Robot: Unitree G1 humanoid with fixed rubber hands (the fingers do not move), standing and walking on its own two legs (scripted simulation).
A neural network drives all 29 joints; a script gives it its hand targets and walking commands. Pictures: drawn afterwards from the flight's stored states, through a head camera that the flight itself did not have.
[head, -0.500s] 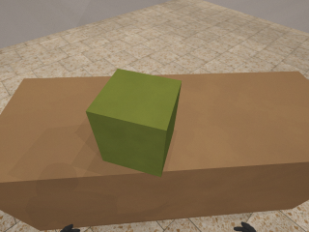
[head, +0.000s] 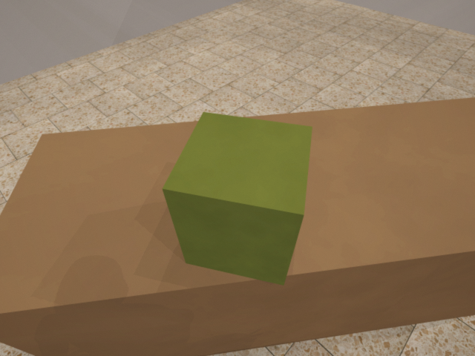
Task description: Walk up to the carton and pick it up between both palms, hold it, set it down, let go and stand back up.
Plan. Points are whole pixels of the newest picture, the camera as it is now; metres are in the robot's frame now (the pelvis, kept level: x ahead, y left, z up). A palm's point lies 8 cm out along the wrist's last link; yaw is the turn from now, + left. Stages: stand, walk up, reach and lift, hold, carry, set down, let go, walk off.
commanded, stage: walk up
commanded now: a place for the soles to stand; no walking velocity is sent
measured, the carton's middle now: (244, 200) +0.41 +0.00 +0.02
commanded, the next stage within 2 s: none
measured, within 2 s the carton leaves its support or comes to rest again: neither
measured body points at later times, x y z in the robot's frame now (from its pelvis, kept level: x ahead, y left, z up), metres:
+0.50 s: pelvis +0.04 +0.01 +0.02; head +0.06 +0.02 +0.47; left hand +0.19 +0.25 -0.10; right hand +0.10 -0.23 -0.10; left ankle +0.01 +0.08 -0.71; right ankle +0.09 -0.10 -0.71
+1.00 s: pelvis +0.04 -0.02 +0.03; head +0.04 -0.02 +0.48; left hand +0.08 +0.24 -0.11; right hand +0.11 -0.26 -0.10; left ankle +0.01 +0.08 -0.71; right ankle +0.09 -0.10 -0.71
